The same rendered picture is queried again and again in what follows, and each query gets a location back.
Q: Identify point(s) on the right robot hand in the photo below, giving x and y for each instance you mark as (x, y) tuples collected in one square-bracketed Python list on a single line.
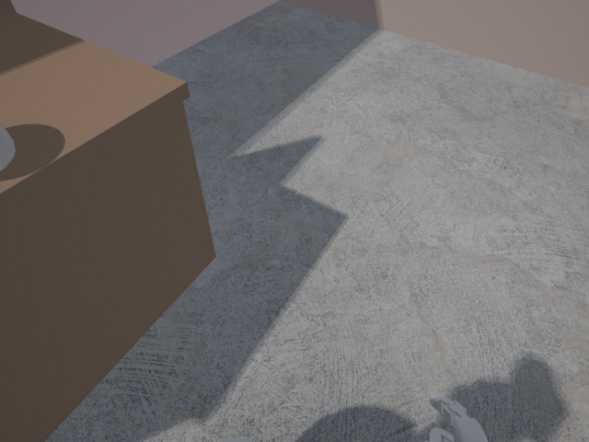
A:
[(465, 429)]

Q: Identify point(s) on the table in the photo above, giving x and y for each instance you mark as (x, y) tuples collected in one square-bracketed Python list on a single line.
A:
[(103, 224)]

